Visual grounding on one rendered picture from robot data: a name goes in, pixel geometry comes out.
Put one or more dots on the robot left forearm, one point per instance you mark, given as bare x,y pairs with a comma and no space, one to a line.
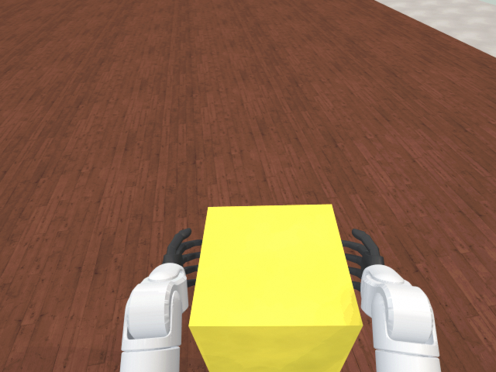
152,324

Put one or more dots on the robot right forearm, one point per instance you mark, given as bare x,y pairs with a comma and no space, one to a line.
404,329

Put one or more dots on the carton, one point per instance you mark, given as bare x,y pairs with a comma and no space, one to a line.
273,291

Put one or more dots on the robot left hand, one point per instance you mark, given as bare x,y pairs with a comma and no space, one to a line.
176,248

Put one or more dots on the robot right hand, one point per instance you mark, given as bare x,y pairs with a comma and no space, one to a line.
369,251

